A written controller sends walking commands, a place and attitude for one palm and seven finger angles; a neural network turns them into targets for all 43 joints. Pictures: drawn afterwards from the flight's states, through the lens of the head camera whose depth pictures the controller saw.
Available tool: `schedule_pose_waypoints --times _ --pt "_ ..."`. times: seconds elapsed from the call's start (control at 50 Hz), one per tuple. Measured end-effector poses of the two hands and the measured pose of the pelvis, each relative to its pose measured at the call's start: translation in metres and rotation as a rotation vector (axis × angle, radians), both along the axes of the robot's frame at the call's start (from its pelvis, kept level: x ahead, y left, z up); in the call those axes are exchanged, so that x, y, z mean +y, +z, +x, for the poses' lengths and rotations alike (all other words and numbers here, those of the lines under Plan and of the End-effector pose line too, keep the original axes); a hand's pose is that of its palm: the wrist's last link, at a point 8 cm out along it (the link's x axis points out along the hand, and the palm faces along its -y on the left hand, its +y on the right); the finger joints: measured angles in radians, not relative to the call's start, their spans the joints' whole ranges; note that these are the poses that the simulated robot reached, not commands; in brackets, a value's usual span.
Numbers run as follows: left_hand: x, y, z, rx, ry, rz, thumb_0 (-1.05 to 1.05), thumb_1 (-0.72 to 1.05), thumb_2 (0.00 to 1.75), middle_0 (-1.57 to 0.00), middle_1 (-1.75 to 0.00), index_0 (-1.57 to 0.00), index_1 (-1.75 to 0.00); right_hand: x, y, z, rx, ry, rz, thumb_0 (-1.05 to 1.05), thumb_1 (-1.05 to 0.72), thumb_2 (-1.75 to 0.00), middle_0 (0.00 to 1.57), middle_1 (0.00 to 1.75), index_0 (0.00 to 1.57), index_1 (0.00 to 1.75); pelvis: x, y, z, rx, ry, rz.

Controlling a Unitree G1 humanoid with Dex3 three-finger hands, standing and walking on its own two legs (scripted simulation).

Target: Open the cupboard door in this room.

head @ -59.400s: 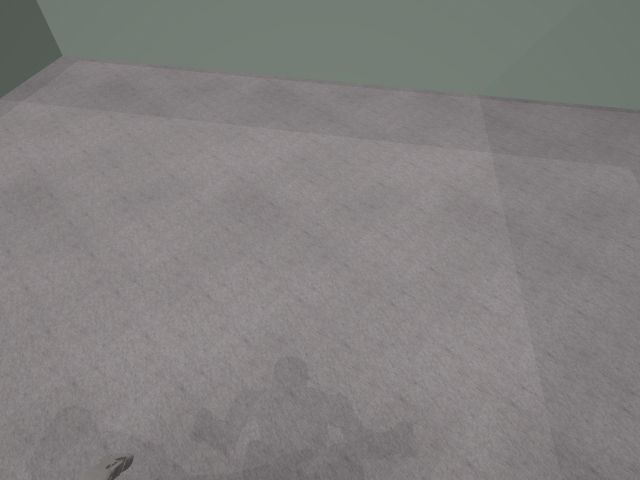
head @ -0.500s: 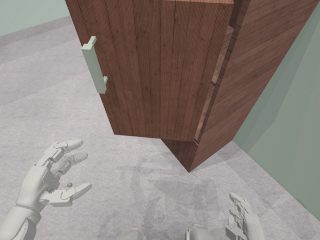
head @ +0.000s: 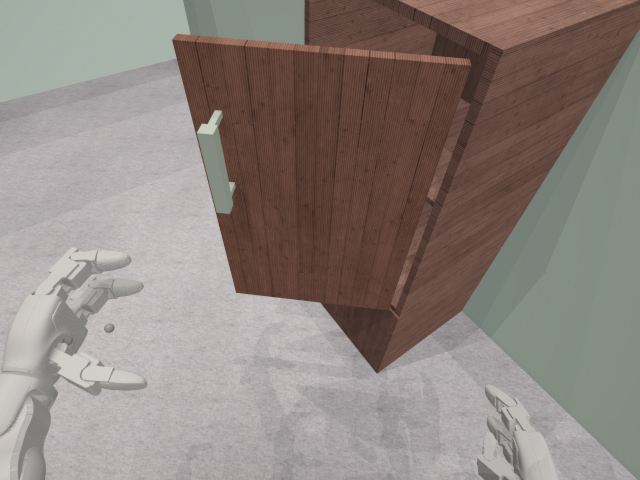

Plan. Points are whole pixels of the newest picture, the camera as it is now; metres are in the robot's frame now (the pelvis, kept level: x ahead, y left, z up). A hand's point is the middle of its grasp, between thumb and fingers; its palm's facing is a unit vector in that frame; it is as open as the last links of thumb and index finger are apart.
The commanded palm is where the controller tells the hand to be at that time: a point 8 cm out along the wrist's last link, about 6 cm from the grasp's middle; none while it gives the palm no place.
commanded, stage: raise the hand with hooked fingers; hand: left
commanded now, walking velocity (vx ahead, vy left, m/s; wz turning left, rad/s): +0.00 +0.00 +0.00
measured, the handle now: (220, 164) +0.53 +0.19 +0.09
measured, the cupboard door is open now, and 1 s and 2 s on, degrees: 48 48 48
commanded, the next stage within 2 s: move the hooked fingers beside the handle in 0.84 s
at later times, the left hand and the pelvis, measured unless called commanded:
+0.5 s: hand (112, 277) +0.31 +0.26 +0.11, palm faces -0.02 -1.00 -0.04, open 14.0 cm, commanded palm +0.27 +0.31 +0.11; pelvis +0.01 -0.01 +0.02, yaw -1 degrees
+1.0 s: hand (117, 284) +0.30 +0.25 +0.10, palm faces +0.01 -1.00 -0.03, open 14.0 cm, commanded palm +0.28 +0.30 +0.11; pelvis +0.01 -0.02 +0.02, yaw -1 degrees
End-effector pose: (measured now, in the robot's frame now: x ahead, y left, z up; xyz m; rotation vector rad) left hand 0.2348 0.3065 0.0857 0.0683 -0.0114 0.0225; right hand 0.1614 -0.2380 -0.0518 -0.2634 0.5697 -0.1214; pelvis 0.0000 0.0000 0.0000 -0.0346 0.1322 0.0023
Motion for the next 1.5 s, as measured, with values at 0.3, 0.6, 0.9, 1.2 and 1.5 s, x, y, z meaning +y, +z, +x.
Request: schedule_pose_waypoints --times 0.3,0.6,0.9,1.2,1.5 --pt "0.015 0.026 0.033 -0.003 -0.001 -0.008 -0.01 -0.49 0.31 -0.3 -1.2 -0.3 -1.2 -0.003 -0.008 -0.008 0.093 -0.001 0.004 0.02 -0.9 -0.9 0.2 0.3 0.21 0.3 -0.005 0.011 0.006 -0.017 0.0 0.008" --pt "0.002 0.019 0.05 0.044 -0.027 -0.036 -0.01 -0.5 0.31 -0.3 -1.2 -0.3 -1.2 -0.029 -0.004 -0.022 0.13 -0.057 -0.018 0.02 -0.9 -0.9 0.2 0.3 0.2 0.3 -0.012 0.016 0.01 -0.009 -0.02 0.021" --pt "0.003 0.022 0.045 0.051 -0.014 -0.044 -0.01 -0.5 0.31 -0.3 -1.2 -0.3 -1.2 -0.024 -0.006 -0.013 0.112 -0.043 0.007 0.02 -0.9 -0.9 0.2 0.3 0.21 0.3 -0.017 0.017 0.007 -0.017 -0.013 0.023" --pt "0.005 0.023 0.066 0.024 -0.023 -0.041 -0.01 -0.5 0.3 -0.3 -1.2 -0.3 -1.2 -0.027 -0.008 -0.024 0.145 -0.056 -0.024 0.02 -0.9 -0.9 0.2 0.3 0.21 0.3 -0.014 0.015 0.002 -0.012 -0.005 0.018" --pt "-0.007 0.018 0.121 0.038 -0.046 -0.04 -0.01 -0.5 0.31 -0.3 -1.2 -0.3 -1.2 -0.03 -0.021 -0.066 0.288 -0.127 -0.019 0.01 -0.9 -0.9 0.2 0.3 0.21 0.3 -0.008 0.013 0.006 0.037 -0.029 0.022"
